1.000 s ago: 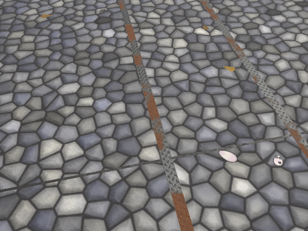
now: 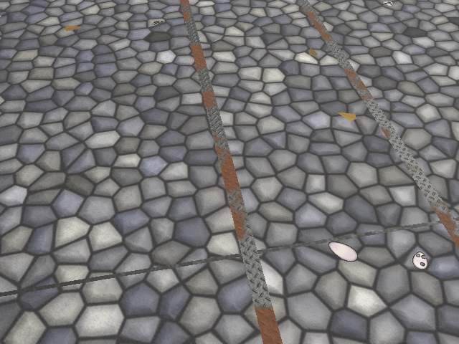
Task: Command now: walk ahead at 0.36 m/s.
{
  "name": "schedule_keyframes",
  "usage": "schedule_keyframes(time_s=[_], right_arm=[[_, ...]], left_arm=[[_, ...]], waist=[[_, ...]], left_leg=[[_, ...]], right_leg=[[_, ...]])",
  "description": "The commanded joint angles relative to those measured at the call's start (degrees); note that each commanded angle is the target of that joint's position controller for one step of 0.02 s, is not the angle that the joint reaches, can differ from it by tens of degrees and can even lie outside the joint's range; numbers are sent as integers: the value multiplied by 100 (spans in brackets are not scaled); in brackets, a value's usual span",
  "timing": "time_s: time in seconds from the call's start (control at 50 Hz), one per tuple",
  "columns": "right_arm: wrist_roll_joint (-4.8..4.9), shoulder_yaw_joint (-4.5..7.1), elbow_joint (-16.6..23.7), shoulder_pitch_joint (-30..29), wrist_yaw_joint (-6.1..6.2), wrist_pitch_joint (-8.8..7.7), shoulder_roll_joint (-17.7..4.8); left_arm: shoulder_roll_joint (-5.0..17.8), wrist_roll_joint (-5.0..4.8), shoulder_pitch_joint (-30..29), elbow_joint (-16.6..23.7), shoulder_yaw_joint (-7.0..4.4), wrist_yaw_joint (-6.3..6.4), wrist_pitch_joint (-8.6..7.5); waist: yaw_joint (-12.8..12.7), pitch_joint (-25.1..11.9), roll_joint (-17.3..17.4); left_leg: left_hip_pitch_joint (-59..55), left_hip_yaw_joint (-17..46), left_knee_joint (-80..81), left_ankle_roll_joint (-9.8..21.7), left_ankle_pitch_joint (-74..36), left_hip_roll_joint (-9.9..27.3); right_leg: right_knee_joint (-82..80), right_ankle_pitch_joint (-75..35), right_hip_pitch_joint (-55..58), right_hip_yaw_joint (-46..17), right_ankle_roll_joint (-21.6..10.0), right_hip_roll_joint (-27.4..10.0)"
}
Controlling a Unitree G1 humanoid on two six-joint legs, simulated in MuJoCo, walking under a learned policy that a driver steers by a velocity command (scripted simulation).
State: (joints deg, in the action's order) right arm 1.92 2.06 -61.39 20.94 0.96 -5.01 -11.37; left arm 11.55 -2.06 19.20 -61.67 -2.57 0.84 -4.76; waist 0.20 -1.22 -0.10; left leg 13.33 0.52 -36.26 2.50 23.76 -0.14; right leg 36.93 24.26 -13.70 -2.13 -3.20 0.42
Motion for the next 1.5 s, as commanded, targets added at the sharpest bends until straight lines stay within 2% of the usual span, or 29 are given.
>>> schedule_keyframes(time_s=[0.02, 0.06, 0.12, 0.16, 0.2, 0.24, 0.28, 0.3, 0.32, 0.34, 0.36, 0.4, 0.48, 0.6, 0.8, 0.82, 0.84, 0.86, 0.88, 0.92, 0.94, 1.22, 1.24, 1.26, 1.28, 1.32, 1.38, 1.46, 1.5], right_arm=[[66, 169, -5, 970, -52, -202, -836], [-52, 253, -238, 1963, -95, -244, -1030], [-153, 139, -135, 1674, -8, -146, -820], [-100, 37, 222, 637, 71, -14, -632], [-79, 136, 520, -76, 107, 37, -1066], [-84, 213, 465, 139, 87, 14, -1320], [-67, 153, 411, 219, 61, 22, -1107], [-115, 103, 450, 224, 68, 52, -921], [-351, -50, 679, 458, 93, 57, -299], [-72, -126, 546, 1586, 145, -42, 301], [97, -41, 507, 1638, 167, -46, -60], [-54, 65, 739, 699, 255, 160, -374], [-89, 321, 1067, 335, 274, 529, -702], [-141, 317, 1799, -558, 155, 773, -616], [-101, 359, 2375, -1035, -163, 825, -795], [-134, 417, 2363, -913, -137, 801, -947], [-162, 587, 2361, -723, -47, 779, -1484], [-280, 704, 2479, -628, 52, 767, -2078], [-437, 639, 2435, -327, 8, 626, -1874], [-271, 611, 2527, -1077, 19, 425, -1714], [-144, 548, 2581, -1363, 48, 422, -1478], [-154, 428, 2608, -1347, 135, 651, -1376], [-142, 395, 2553, -1204, 151, 663, -1293], [-190, 323, 2548, -1074, 156, 655, -1052], [-187, 317, 2809, -1220, 136, 595, -959], [-151, 527, 2692, -1397, 146, 542, -1556], [-201, 477, 2338, -965, 181, 646, -1150], [-177, 234, 2371, -1336, 125, 612, -614], [-113, 258, 2326, -1329, 116, 607, -739]], left_arm=[[272, 0, -576, 534, 0, -91, -296], [375, 51, -1526, 919, 16, -189, -436], [337, -88, -2109, 1364, 67, -263, -415], [282, -52, -1905, 1457, 117, -284, -319], [267, 67, -1399, 1293, 137, -373, -231], [667, 38, -813, 1087, -69, -306, -73], [992, 17, 6, 922, -294, -186, 2], [1186, 56, 586, 789, -396, -145, 9], [1830, 218, 870, 714, -449, -91, 9], [1968, 420, 707, 868, -363, -154, -51], [1650, 307, 45, 1000, -272, -258, -131], [1026, 225, -1091, 1204, -107, -309, -163], [869, 449, -1203, 1095, -59, -54, -136], [1171, 323, -1482, 1275, -153, 372, 316], [1469, 143, -1402, 1323, -306, 306, 669], [1400, 114, -1124, 1229, -315, 286, 682], [1238, 202, -916, 1230, -301, 242, 673], [997, 390, -1405, 1575, -222, 182, 607], [1118, 359, -2046, 1757, -255, 159, 559], [1129, 136, -1882, 1662, -312, 141, 581], [1218, 198, -1808, 1587, -348, 182, 581], [977, 136, -1041, 1392, -264, -63, 402], [1016, 187, -895, 1338, -271, -87, 392], [1315, 313, -714, 1345, -316, -85, 385], [1747, 397, -863, 1349, -374, -73, 384], [1417, 493, -1379, 1624, -286, -22, 259], [1018, 217, -1599, 1619, -151, 36, 198], [1029, 232, -1258, 1419, -125, 66, 321], [1236, 209, -1054, 1341, -165, 55, 380]], waist=[[341, 779, 809], [870, 618, 1293], [639, 676, 666], [198, 931, 512], [-113, 612, 661], [-424, 476, 800], [-990, 137, 598], [-1308, -131, 336], [-931, -447, -1622], [-367, -1307, -2705], [-123, -985, -1752], [67, -274, -444], [273, -195, -596], [225, -281, -498], [59, -215, -510], [76, -252, -318], [0, -317, 618], [-7, -207, 2062], [434, -797, 1358], [2, -594, 560], [-76, -505, 399], [-94, -414, 1007], [-128, -387, 830], [-75, -412, 62], [151, -110, -1298], [4, 27, -951], [152, 100, -710], [-146, -57, -924], [-219, -86, -975]], left_leg=[[-889, 1863, 1331, 1034, 284, 987], [-2511, 3615, 1833, 1640, -1405, 2161], [-3131, 3152, 1779, 1333, -2173, 2450], [-1641, 2073, 2440, 765, -1541, 2040], [606, 708, 2841, 418, -998, 1078], [934, 478, 2726, 373, -1185, 1058], [604, 231, 1229, 111, -2708, 864], [852, 96, -177, -166, -3023, 628], [1501, -64, -2518, -503, 203, 15], [1978, 844, -4179, -561, 1343, -701], [2062, 1023, -4822, -588, 923, -399], [1915, 476, -4621, -492, 297, 256], [1395, 336, -3785, -397, -100, 333], [1688, 120, -2175, -594, -810, 392], [785, -634, 254, -89, -753, 240], [357, -504, 850, 85, -1442, 167], [-356, 447, 1284, 400, -3469, 667], [-1130, 2569, 1416, 1521, -5326, 2049], [-1096, 2955, 1593, 2087, -5218, 2327], [-928, 1926, 1575, 1446, -4122, 1706], [-791, 1740, 1578, 1180, -3708, 1522], [171, 2078, 1508, 764, -1367, 949], [404, 1949, 1335, 531, -1183, 746], [931, 1495, 477, 184, -585, 292], [1729, 619, -219, -112, 457, -552], [1607, 991, -2052, -319, 803, -383], [1670, 1087, -2497, -575, 115, -311], [815, 246, -622, -759, 14, 45], [390, 19, 288, -745, -148, -27]], right_leg=[[404, -127, -1943, 95, -321, 96], [2403, 397, -3939, 260, -149, 103], [3781, 1201, -5611, -208, -166, -683], [2382, 504, -4452, -166, -38, -990], [792, -1541, -1106, 454, 191, -447], [738, -1990, 224, 688, 315, -85], [281, -1459, 1057, 778, 184, 122], [40, -1718, 1735, 529, 92, -95], [-625, -2445, 1967, -1346, -166, -1537], [-2198, -3593, 2203, -4263, -1042, -2692], [-2264, -3987, 1564, -4021, -1214, -2781], [-1730, -4781, 224, -1598, -812, -2255], [-1845, -5560, -215, 7, -831, -1754], [-2042, -4393, 335, 573, -1109, -1888], [-1267, -3242, 879, 876, -744, -2112], [-881, -2731, 719, 1041, -412, -1889], [182, -1700, 24, 1446, 70, -1359], [1731, 1049, -1952, 1576, 664, -311], [3055, 1670, -2215, 341, 701, -71], [3359, 656, -2492, -131, 541, -207], [3161, 284, -2506, -178, 541, -251], [-881, -868, -53, 272, 378, 109], [-1387, -1249, 354, 216, 237, -4], [-1809, -1370, 816, -698, -51, -896], [-2119, -1932, 495, -2020, -864, -1943], [-2292, -1908, -32, -2135, -1330, -2102], [-2019, -2407, 293, -1219, -895, -1489], [-1770, -2863, 573, -582, -762, -1098], [-1582, -3039, 633, -703, -798, -1162]])
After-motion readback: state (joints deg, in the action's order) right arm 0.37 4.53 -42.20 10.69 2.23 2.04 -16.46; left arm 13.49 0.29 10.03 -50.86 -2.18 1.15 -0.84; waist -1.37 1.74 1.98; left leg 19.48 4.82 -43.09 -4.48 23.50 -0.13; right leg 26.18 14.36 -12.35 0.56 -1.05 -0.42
